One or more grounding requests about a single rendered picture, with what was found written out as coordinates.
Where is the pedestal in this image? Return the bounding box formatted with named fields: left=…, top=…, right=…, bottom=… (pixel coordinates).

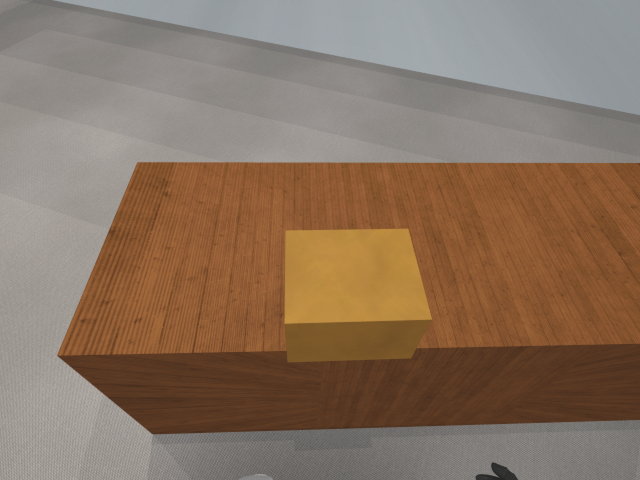
left=57, top=162, right=640, bottom=434

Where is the carton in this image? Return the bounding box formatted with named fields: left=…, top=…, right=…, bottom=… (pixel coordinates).
left=285, top=229, right=432, bottom=362

